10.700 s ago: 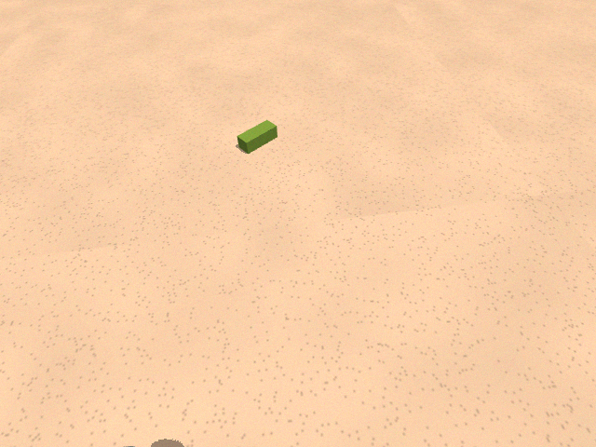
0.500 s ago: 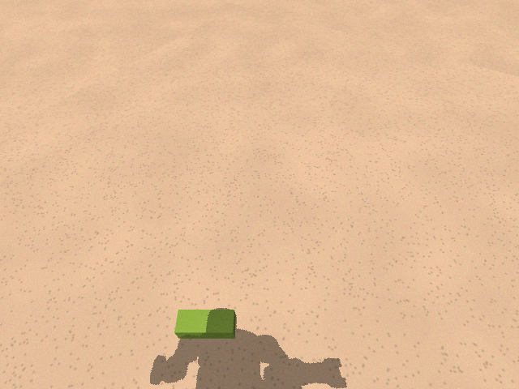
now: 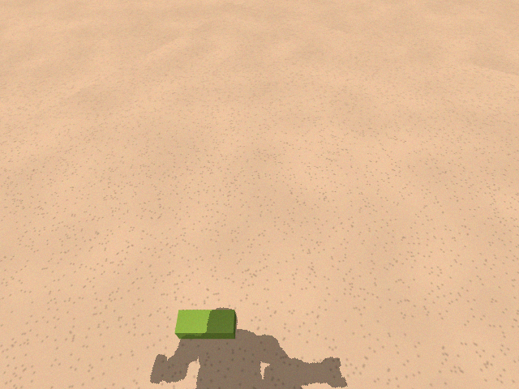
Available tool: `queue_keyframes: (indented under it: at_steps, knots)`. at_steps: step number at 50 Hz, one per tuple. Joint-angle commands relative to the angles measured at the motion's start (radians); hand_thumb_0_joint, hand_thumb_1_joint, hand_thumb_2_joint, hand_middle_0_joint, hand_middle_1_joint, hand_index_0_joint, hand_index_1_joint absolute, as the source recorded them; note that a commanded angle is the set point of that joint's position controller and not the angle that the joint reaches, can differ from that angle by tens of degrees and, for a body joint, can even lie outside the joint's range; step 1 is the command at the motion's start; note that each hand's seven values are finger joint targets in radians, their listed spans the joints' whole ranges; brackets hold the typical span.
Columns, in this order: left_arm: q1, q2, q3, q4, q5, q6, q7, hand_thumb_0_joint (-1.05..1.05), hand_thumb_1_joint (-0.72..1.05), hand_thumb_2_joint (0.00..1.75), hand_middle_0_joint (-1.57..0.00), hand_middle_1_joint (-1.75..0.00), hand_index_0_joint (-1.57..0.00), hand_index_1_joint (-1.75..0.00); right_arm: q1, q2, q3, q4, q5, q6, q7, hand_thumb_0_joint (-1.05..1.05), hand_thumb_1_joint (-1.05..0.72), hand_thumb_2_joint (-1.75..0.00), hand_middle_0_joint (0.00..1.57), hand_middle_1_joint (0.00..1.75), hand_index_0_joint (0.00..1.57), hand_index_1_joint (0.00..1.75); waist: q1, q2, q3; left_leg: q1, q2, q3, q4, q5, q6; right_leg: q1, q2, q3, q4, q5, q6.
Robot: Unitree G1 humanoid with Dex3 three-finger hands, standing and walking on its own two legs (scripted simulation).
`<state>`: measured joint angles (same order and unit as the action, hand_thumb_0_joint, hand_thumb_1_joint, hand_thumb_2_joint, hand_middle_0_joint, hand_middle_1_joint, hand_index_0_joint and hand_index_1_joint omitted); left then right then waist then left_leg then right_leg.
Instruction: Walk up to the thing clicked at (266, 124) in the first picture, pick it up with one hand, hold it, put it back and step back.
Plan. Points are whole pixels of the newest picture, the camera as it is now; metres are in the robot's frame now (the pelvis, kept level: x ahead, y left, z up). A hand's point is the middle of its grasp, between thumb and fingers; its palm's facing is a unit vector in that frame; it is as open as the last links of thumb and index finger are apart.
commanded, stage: stand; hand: left
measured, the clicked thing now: (206, 324) +0.43 +0.25 -0.75
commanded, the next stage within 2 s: walk up in 0.42 s
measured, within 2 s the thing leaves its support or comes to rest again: neither
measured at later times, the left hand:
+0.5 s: hand out of the picture +0.07 +0.26 -0.16, palm faces +0.01 -0.94 -0.35, open 7.4 cm
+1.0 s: hand out of the picture +0.02 +0.30 -0.19, palm faces -0.09 -0.93 -0.36, open 7.4 cm
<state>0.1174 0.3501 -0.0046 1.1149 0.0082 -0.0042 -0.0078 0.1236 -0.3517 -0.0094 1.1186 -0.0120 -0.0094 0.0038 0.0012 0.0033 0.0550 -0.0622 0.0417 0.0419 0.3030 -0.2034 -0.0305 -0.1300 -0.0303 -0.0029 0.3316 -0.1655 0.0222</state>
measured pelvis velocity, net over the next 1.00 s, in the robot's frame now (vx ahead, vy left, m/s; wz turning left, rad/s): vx -0.11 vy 0.04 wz -0.05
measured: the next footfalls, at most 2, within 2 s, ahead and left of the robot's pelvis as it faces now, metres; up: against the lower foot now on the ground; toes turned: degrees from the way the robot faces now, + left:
right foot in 1.12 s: -0.14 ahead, -0.10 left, +0.00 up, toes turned -2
left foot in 1.50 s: -0.20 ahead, +0.12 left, +0.00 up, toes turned +0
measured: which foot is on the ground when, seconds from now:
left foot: down 0.00-1.00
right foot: down 0.00-0.74, up 0.76-1.00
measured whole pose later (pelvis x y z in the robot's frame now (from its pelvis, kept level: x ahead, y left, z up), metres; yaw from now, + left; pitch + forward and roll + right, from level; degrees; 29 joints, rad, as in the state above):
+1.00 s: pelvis -0.11 +0.04 -0.02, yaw -3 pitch -1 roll -1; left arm 0.09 0.40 0.07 0.87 0.02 0.09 0.01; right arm 0.17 -0.35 -0.06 0.89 -0.03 0.03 -0.03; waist -0.01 -0.05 0.22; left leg -0.32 0.04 0.03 0.63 -0.30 0.02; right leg -0.42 0.10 0.14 1.09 -0.53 0.02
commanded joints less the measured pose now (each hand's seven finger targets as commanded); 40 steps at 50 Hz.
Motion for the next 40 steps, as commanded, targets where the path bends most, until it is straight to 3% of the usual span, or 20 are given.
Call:
queue_keyframes:
  at_steps: [1,20,21,22,24,27,28,29,30,31,32,33,34,35,36,37,38,39,40]
  knots:
    - [-0.027,0.22,0.044,-0.052,0.003,-0.025,0.016,0.0,0.9,0.9,-0.2,-0.3,-0.2,-0.3,-0.034,-0.213,-0.037,-0.058,0.001,-0.02,-0.01,0.0,-0.9,-0.9,0.2,0.3,0.2,0.3,0.0,0.001,-0.079,-0.008,0.106,-0.083,-0.047,0.142,0.043,0.03,-0.108,0.078,-0.031,0.182,-0.041]
    - [-0.029,0.22,0.043,-0.052,0.003,-0.029,0.017,0.0,0.9,0.9,-0.2,-0.3,-0.2,-0.3,-0.026,-0.21,-0.037,-0.059,0.0,-0.015,-0.009,0.0,-0.9,-0.9,0.2,0.3,0.2,0.3,-0.004,0.0,-0.086,-0.013,0.103,-0.082,-0.038,0.137,0.044,0.03,-0.11,0.077,-0.042,0.185,-0.039]
    - [-0.045,0.272,0.09,-0.074,-0.012,-0.014,0.025,0.0,0.9,0.9,-0.2,-0.3,-0.2,-0.3,-0.055,-0.25,-0.056,-0.062,0.011,0.006,-0.01,0.0,-0.9,-0.9,0.2,0.3,0.2,0.3,0.014,-0.022,0.028,-0.082,0.092,-0.094,0.06,0.307,0.063,-0.039,-0.096,0.078,0.044,0.38,-0.044]
    - [-0.022,0.266,0.091,-0.088,-0.019,-0.008,0.028,0.0,0.9,0.9,-0.2,-0.3,-0.2,-0.3,-0.038,-0.233,-0.055,-0.079,0.02,0.012,-0.011,0.0,-0.9,-0.9,0.2,0.3,0.2,0.3,0.015,-0.027,-0.01,-0.063,0.092,-0.077,0.105,0.37,0.062,-0.032,-0.099,0.068,0.07,0.443,-0.055]
    - [-0.024,0.265,0.097,-0.116,-0.017,0.001,0.031,0.0,0.9,0.9,-0.2,-0.3,-0.2,-0.3,-0.02,-0.239,-0.065,-0.097,0.024,0.022,-0.012,0.0,-0.9,-0.9,0.2,0.3,0.2,0.3,0.005,-0.03,-0.1,-0.056,0.076,-0.061,0.176,0.366,0.072,-0.007,-0.114,0.078,0.101,0.478,-0.086]
    - [-0.043,0.289,0.109,-0.161,-0.012,0.017,0.031,0.0,0.9,0.9,-0.2,-0.3,-0.2,-0.3,-0.012,-0.226,-0.075,-0.13,0.024,0.039,-0.013,0.0,-0.9,-0.9,0.2,0.3,0.2,0.3,0.006,-0.076,-0.167,-0.064,0.012,-0.036,0.33,0.223,0.069,-0.046,-0.192,0.154,0.093,0.47,-0.165]
    - [-0.067,0.302,0.112,-0.178,-0.008,0.022,0.032,0.0,0.9,0.9,-0.2,-0.3,-0.2,-0.3,-0.003,-0.22,-0.077,-0.137,0.023,0.048,-0.013,0.0,-0.9,-0.9,0.2,0.3,0.2,0.3,0.004,-0.122,-0.149,-0.087,-0.029,-0.024,0.418,0.071,0.065,-0.091,-0.238,0.202,0.067,0.438,-0.202]
    - [-0.09,0.31,0.114,-0.2,0.004,0.026,0.035,0.0,0.9,0.9,-0.2,-0.3,-0.2,-0.3,0.017,-0.21,-0.083,-0.147,0.018,0.056,-0.012,0.0,-0.9,-0.9,0.2,0.3,0.2,0.3,0.0,-0.18,-0.133,-0.135,-0.065,-0.02,0.509,-0.17,0.067,-0.108,-0.293,0.253,0.051,0.42,-0.252]
    - [-0.106,0.32,0.118,-0.218,0.016,0.029,0.035,0.0,0.9,0.9,-0.2,-0.3,-0.2,-0.3,0.04,-0.208,-0.088,-0.153,0.012,0.065,-0.01,0.0,-0.9,-0.9,0.2,0.3,0.2,0.3,-0.001,-0.218,-0.112,-0.154,-0.067,-0.058,0.616,-0.35,0.074,-0.178,-0.336,0.288,0.04,0.376,-0.289]
    - [-0.136,0.321,0.12,-0.238,0.023,0.03,0.037,0.0,0.9,0.9,-0.2,-0.3,-0.2,-0.3,0.072,-0.208,-0.092,-0.165,0.013,0.07,-0.007,0.0,-0.9,-0.9,0.2,0.3,0.2,0.3,-0.022,-0.222,-0.091,-0.147,-0.032,-0.117,0.645,-0.392,0.085,-0.237,-0.342,0.276,0.054,0.325,-0.288]
    - [-0.175,0.314,0.116,-0.258,0.026,0.031,0.039,0.0,0.9,0.9,-0.2,-0.3,-0.2,-0.3,0.102,-0.215,-0.101,-0.169,0.019,0.069,-0.005,0.0,-0.9,-0.9,0.2,0.3,0.2,0.3,-0.047,-0.221,-0.099,-0.141,-0.018,-0.144,0.64,-0.372,0.095,-0.255,-0.319,0.247,0.1,0.321,-0.268]
    - [-0.188,0.299,0.111,-0.274,0.028,0.032,0.041,0.0,0.9,0.9,-0.2,-0.3,-0.2,-0.3,0.133,-0.22,-0.106,-0.169,0.018,0.063,-0.006,0.0,-0.9,-0.9,0.2,0.3,0.2,0.3,-0.058,-0.204,-0.103,-0.147,-0.013,-0.129,0.551,-0.302,0.092,-0.238,-0.282,0.213,0.166,0.335,-0.231]
    - [-0.181,0.279,0.104,-0.278,0.024,0.038,0.04,0.0,0.9,0.9,-0.2,-0.3,-0.2,-0.3,0.142,-0.22,-0.11,-0.166,0.013,0.055,-0.009,0.0,-0.9,-0.9,0.2,0.3,0.2,0.3,-0.059,-0.165,-0.11,-0.152,-0.025,-0.088,0.425,-0.201,0.084,-0.217,-0.231,0.172,0.227,0.3,-0.198]
    - [-0.183,0.261,0.098,-0.293,0.016,0.047,0.038,0.0,0.9,0.9,-0.2,-0.3,-0.2,-0.3,0.164,-0.232,-0.112,-0.17,-0.001,0.046,-0.012,0.0,-0.9,-0.9,0.2,0.3,0.2,0.3,-0.071,-0.088,-0.09,-0.175,0.01,-0.101,0.215,-0.002,0.082,-0.202,-0.154,0.127,0.327,0.194,-0.138]
    - [-0.15,0.207,0.09,-0.306,0.006,0.057,0.038,0.0,0.9,0.9,-0.2,-0.3,-0.2,-0.3,0.135,-0.305,-0.131,-0.179,-0.026,0.037,-0.014,0.0,-0.9,-0.9,0.2,0.3,0.2,0.3,-0.046,0.175,-0.074,-0.161,0.144,-0.316,0.088,0.263,0.115,-0.287,0.014,0.072,0.538,-0.018,-0.085]
    - [-0.095,0.186,0.094,-0.299,0.006,0.067,0.043,0.0,0.9,0.9,-0.2,-0.3,-0.2,-0.3,0.083,-0.344,-0.139,-0.21,-0.039,0.029,-0.016,0.0,-0.9,-0.9,0.2,0.3,0.2,0.3,-0.005,0.194,-0.075,-0.129,0.242,-0.436,0.062,0.447,0.175,-0.37,0.129,0.113,0.667,-0.425,-0.055]
    - [-0.067,0.204,0.099,-0.301,0.013,0.074,0.05,0.0,0.9,0.9,-0.2,-0.3,-0.2,-0.3,0.056,-0.399,-0.148,-0.24,-0.028,0.026,-0.015,0.0,-0.9,-0.9,0.2,0.3,0.2,0.3,-0.017,0.195,-0.112,-0.19,0.341,-0.491,0.058,0.49,0.276,-0.343,0.145,0.183,0.799,-0.505,-0.053]
    - [-0.093,0.22,0.107,-0.287,0.017,0.075,0.055,0.0,0.9,0.9,-0.2,-0.3,-0.2,-0.3,0.031,-0.395,-0.148,-0.254,-0.025,0.025,-0.019,0.0,-0.9,-0.9,0.2,0.3,0.2,0.3,-0.028,0.178,-0.108,-0.217,0.356,-0.538,0.048,0.421,0.3,-0.335,0.159,0.241,0.882,-0.496,-0.055]
    - [-0.076,0.232,0.109,-0.281,0.015,0.073,0.056,0.0,0.9,0.9,-0.2,-0.3,-0.2,-0.3,-0.012,-0.356,-0.142,-0.265,-0.025,0.021,-0.029,0.0,-0.9,-0.9,0.2,0.3,0.2,0.3,0.003,0.145,-0.088,-0.162,0.32,-0.45,0.099,0.439,0.289,-0.393,0.138,0.247,0.921,-0.439,-0.052]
